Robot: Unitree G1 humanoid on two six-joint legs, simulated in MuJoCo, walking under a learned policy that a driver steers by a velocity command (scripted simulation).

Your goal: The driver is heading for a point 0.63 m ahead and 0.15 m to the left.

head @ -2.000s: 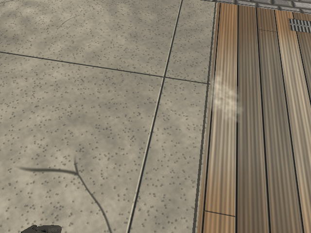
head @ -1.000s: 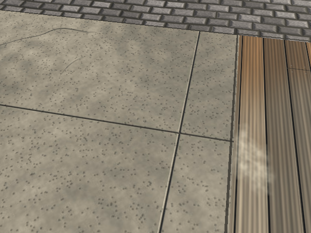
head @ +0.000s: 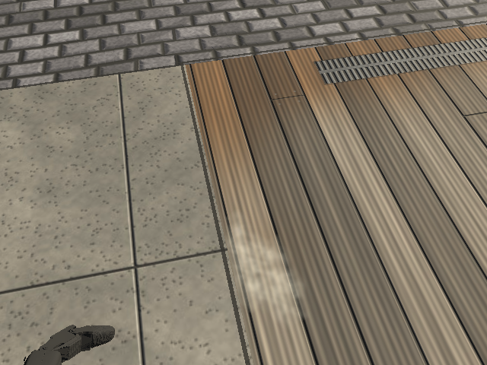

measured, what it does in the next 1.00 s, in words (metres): walks ahead, turning left: left foot, then right foot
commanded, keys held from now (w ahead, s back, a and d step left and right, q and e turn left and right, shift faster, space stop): w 0.14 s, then w+q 0.60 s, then no key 0.26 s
